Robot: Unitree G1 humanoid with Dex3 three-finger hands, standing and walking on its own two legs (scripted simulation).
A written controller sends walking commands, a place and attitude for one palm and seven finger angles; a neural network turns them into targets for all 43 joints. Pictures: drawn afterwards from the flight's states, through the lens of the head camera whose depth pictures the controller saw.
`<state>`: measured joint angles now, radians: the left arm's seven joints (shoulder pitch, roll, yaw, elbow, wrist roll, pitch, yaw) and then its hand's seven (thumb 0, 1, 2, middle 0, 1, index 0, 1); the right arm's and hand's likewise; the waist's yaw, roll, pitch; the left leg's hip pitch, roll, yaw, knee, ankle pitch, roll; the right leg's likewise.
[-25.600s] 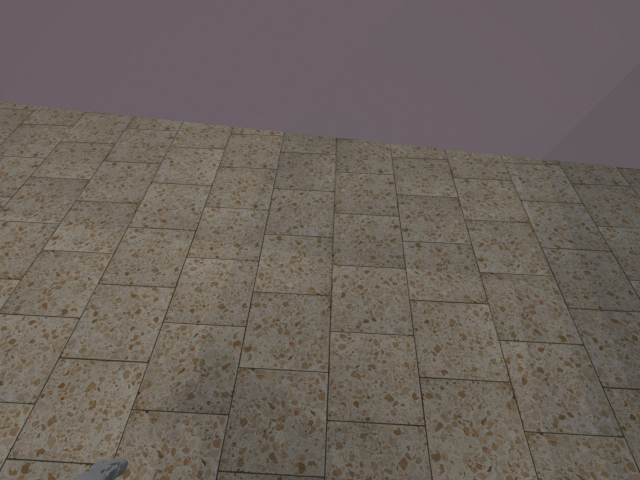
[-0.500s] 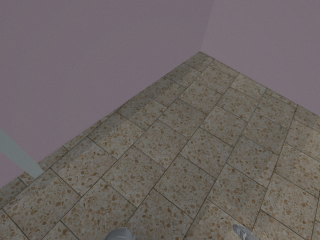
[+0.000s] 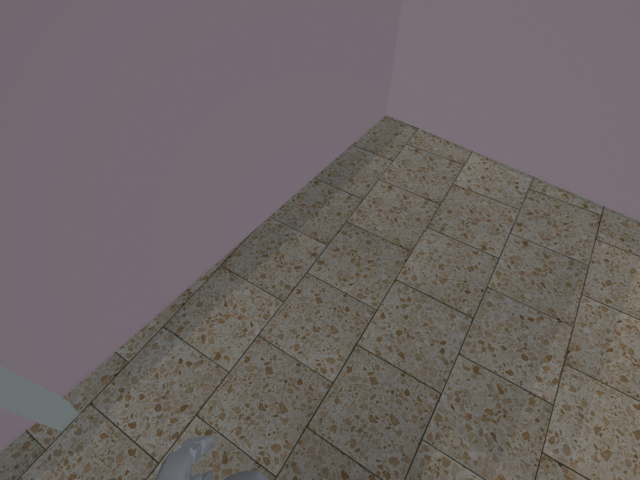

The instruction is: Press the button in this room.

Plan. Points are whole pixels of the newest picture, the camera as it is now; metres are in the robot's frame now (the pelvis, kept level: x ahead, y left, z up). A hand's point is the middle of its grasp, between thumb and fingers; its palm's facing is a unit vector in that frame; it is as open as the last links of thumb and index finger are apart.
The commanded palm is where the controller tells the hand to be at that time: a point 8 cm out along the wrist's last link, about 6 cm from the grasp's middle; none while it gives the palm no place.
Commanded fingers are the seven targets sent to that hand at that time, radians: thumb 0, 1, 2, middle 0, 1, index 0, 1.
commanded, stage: turn to face it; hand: left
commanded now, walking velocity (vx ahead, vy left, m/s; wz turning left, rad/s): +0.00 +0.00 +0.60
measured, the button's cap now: out of the picture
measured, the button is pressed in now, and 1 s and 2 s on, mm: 0 0 0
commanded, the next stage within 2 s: take the last steps up to it in 1.24 s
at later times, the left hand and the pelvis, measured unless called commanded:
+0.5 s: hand out of the picture +0.03 +0.27 -0.16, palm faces +0.30 -0.92 -0.27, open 7.4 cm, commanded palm none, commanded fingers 0.00 0.90 0.90 -0.20 -0.30 -0.20 -0.30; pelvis +0.02 +0.03 +0.01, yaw +17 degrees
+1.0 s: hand out of the picture -0.03 +0.16 -0.14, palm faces +0.57 -0.77 -0.27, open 7.4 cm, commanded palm none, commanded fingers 0.00 0.90 0.90 -0.20 -0.30 -0.20 -0.30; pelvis +0.03 -0.04 +0.01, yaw +37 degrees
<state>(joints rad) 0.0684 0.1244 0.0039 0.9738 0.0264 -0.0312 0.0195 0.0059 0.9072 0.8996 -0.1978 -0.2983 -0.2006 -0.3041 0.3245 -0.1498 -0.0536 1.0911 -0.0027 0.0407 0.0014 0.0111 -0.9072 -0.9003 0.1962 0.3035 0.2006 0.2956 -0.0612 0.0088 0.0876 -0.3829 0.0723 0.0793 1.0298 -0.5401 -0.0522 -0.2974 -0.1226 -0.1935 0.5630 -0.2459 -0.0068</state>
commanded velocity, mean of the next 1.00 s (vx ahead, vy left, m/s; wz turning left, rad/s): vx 0.00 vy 0.00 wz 0.57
